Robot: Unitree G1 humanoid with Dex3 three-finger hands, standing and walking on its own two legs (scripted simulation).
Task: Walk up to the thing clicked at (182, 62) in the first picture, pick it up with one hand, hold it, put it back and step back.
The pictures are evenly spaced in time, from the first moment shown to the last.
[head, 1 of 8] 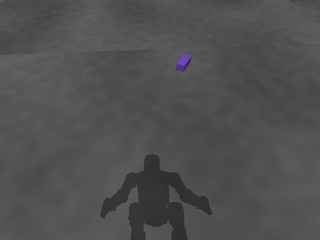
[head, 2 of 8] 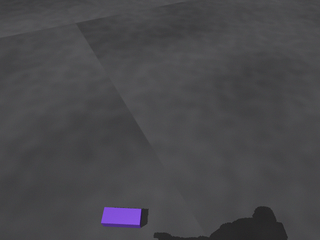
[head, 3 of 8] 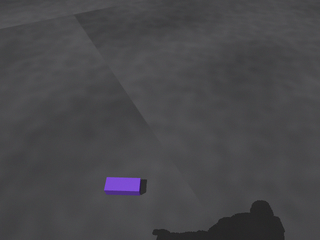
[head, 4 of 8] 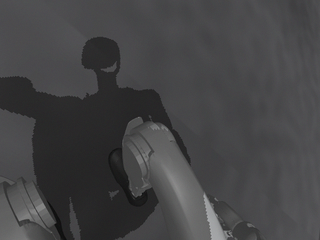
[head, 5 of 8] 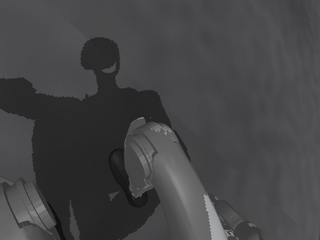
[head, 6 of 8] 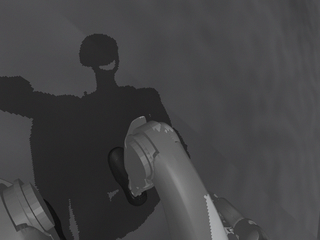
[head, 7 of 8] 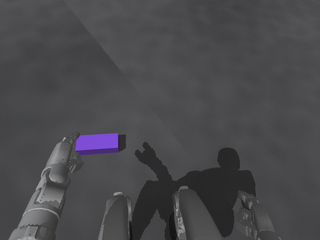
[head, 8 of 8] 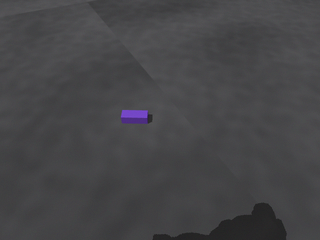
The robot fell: no
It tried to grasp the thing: no
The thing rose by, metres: 0.00
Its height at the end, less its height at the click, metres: +0.00
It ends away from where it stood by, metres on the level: 0.01
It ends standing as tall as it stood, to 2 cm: yes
